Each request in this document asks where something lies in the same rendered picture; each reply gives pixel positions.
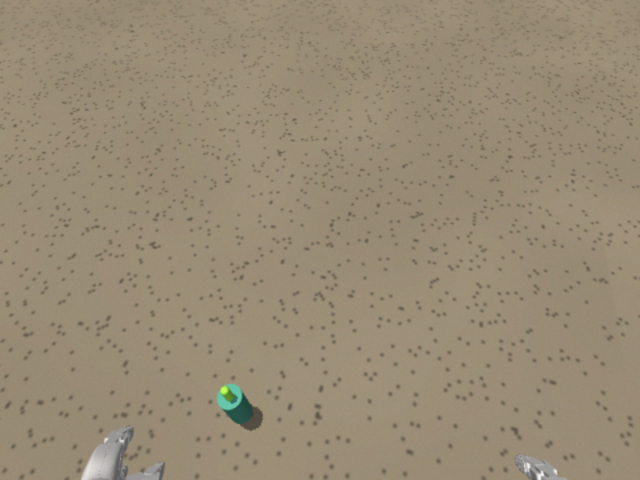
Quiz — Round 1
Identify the left robot hand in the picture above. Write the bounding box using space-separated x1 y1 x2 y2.
81 426 165 480

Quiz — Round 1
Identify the bottle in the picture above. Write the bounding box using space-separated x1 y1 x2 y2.
217 384 253 424

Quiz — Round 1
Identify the right robot hand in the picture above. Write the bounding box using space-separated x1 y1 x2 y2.
515 455 567 480

